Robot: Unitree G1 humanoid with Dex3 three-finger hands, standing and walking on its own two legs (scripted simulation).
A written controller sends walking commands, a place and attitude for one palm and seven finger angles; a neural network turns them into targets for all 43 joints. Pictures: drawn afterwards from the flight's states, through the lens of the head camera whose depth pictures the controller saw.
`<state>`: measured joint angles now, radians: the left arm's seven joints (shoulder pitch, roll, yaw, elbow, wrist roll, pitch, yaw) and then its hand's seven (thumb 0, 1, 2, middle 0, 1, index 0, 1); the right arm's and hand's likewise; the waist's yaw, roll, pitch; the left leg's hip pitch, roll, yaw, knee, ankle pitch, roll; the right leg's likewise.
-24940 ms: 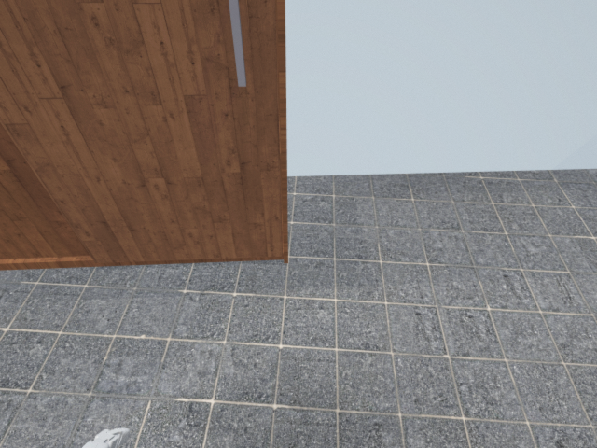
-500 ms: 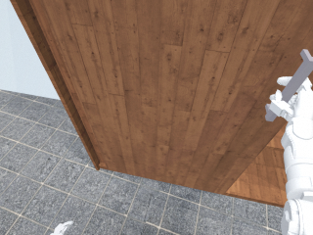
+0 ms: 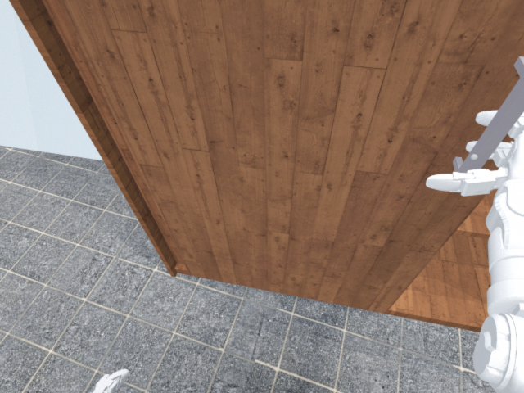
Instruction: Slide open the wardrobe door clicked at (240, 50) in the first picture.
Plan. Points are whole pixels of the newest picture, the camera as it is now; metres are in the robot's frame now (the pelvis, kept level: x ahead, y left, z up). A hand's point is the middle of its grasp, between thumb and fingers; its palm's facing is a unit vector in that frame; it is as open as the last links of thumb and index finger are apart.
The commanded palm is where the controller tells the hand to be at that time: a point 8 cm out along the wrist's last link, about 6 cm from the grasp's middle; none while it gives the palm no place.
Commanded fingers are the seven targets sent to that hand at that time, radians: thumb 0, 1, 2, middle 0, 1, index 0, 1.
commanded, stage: loosen the grip on the handle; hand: right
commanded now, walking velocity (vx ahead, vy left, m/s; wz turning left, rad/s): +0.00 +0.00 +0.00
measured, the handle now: (488, 129) +0.49 -0.28 +0.16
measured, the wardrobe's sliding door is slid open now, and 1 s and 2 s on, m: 0.66 0.66 0.66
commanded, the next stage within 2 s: slip the hand off the handle in 0.08 s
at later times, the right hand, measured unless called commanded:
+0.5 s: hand (510, 167) +0.43 -0.30 +0.14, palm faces +0.38 +0.90 -0.19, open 14.5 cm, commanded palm +0.40 -0.33 +0.15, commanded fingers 0.00 0.55 -0.20 0.25 1.15 0.25 1.15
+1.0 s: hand out of the picture +0.41 -0.32 +0.13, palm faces +0.33 +0.93 -0.17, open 14.5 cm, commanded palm +0.36 -0.36 +0.15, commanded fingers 0.00 0.55 -0.20 0.25 1.15 0.25 1.15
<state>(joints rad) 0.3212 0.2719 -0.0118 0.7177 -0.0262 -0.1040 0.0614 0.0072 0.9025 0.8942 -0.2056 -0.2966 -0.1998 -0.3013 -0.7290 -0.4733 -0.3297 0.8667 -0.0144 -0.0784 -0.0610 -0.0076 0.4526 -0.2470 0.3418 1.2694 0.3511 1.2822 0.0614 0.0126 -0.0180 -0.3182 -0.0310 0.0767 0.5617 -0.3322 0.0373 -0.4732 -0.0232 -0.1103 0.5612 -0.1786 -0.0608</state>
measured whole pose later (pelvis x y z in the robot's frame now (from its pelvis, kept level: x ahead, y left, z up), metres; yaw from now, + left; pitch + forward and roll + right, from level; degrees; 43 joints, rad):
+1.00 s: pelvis +0.01 -0.01 +0.00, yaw +0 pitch +6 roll +2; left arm 0.38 0.28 -0.02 0.68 -0.05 -0.05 0.08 0.01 0.90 0.89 -0.21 -0.30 -0.20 -0.30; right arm -0.51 -0.55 -0.44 0.73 0.09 -0.08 0.12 -0.02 0.54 -0.20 0.25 1.15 0.28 1.16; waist 0.05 -0.02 -0.06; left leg -0.32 -0.03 0.07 0.56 -0.35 0.02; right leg -0.49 -0.02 -0.11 0.60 -0.22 -0.07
